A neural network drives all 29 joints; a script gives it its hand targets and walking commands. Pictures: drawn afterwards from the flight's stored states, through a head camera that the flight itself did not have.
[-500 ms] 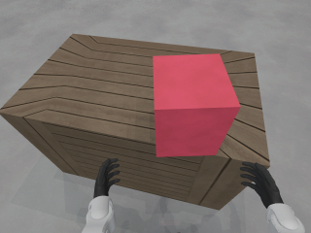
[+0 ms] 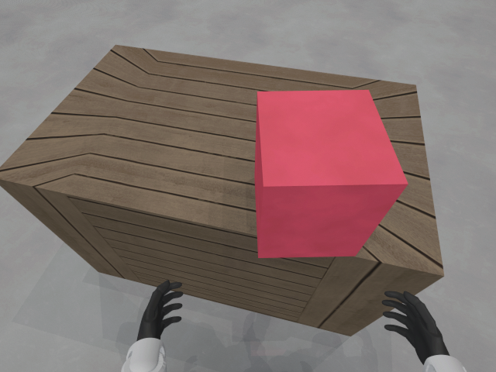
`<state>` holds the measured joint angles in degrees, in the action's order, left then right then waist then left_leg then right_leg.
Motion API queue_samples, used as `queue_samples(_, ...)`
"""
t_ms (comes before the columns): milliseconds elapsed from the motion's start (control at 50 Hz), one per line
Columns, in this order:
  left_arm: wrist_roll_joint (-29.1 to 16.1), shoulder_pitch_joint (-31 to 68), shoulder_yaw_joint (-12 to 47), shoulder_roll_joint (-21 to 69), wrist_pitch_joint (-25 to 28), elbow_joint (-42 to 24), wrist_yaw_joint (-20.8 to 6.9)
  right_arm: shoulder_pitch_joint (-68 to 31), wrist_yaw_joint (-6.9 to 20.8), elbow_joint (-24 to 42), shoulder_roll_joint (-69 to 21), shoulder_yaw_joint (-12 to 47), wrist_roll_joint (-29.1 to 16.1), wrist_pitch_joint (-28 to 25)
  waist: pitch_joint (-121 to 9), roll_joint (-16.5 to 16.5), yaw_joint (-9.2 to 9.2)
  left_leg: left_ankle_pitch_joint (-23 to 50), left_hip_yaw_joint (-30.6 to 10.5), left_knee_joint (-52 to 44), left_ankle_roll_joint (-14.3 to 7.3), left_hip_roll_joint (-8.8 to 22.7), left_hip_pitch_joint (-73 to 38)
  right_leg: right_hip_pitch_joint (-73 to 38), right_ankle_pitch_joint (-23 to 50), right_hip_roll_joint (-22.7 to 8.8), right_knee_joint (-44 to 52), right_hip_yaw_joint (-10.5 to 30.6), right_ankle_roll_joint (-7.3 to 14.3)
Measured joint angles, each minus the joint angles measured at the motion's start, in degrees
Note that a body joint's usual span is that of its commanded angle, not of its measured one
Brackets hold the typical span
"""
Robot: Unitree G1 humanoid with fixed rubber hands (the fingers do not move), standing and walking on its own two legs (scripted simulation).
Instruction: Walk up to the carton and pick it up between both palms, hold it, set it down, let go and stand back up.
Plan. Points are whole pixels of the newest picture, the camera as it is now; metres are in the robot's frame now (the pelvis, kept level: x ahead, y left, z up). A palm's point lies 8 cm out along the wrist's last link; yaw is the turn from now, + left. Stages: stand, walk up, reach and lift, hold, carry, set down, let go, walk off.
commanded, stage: set down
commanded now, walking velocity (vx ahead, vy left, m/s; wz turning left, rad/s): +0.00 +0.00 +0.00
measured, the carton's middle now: (309, 179) +0.44 -0.10 +0.01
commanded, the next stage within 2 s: let go in 0.32 s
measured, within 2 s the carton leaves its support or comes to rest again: neither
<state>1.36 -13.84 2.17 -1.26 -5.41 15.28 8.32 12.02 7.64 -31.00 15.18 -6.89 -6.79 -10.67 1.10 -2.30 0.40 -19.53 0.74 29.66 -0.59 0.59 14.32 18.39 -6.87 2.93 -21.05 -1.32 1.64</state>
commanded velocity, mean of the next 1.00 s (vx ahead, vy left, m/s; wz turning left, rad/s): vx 0.00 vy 0.00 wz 0.00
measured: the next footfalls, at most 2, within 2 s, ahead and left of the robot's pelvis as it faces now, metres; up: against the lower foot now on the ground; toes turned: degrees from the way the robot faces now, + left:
none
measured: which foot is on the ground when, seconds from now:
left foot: down 0.00-1.00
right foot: down 0.00-1.00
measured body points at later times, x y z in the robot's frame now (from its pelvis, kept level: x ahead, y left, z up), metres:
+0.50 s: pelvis +0.01 +0.00 +0.00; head +0.05 +0.01 +0.45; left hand +0.18 +0.19 -0.09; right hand +0.16 -0.25 -0.09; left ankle -0.05 +0.09 -0.74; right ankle +0.04 -0.12 -0.74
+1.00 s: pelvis +0.01 -0.01 +0.00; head +0.02 +0.00 +0.45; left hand +0.15 +0.20 -0.12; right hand +0.13 -0.27 -0.11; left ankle -0.05 +0.09 -0.74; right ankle +0.04 -0.12 -0.74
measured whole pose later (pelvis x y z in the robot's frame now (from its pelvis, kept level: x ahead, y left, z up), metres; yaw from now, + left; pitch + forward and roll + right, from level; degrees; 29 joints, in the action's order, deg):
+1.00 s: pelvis +0.01 -0.01 +0.00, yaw +0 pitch +4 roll -1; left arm 1.4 -14.6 2.1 -9.1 -0.8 36.9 2.7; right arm 13.3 0.9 -45.6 12.1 -5.8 -6.3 -3.5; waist -3.8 0.3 0.4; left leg -21.0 0.9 29.9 -1.6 -0.6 12.8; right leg 20.1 -12.1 1.7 -28.3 -1.2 1.0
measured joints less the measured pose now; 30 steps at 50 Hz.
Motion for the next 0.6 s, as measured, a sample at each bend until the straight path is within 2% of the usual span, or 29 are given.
queue_samples(200, 0.00, -1.27, 0.01, -0.03, 0.56, 0.35, -0.30, 0.73, -0.20, -1.88, -0.05, 0.08, 0.00, -2.35, 0.01, 0.00, 0.00, -0.51, 0.00, 0.00, -0.20, 0.00, -0.24, -0.26, -0.50, 0.00, 0.04, 0.02, -0.40)
queue_samples(280, 0.00, -1.45, 0.00, -0.32, 0.82, 3.09, -1.92, 0.78, -1.49, -3.93, -0.40, 0.53, 0.00, -2.82, 0.10, 0.00, 0.00, -0.65, 0.00, 0.00, -0.24, 0.01, -0.60, -0.68, -0.59, 0.00, 0.16, 0.03, -0.61)
queue_samples(600, 0.00, -1.77, 0.00, -2.95, 1.23, 6.04, -2.35, 0.83, -2.68, -8.50, -3.13, 0.94, 0.00, -4.72, 0.24, 0.00, 0.00, -0.68, 0.00, 0.00, -0.83, -0.02, -1.03, -0.89, -0.81, 0.00, -0.30, 0.01, -0.61)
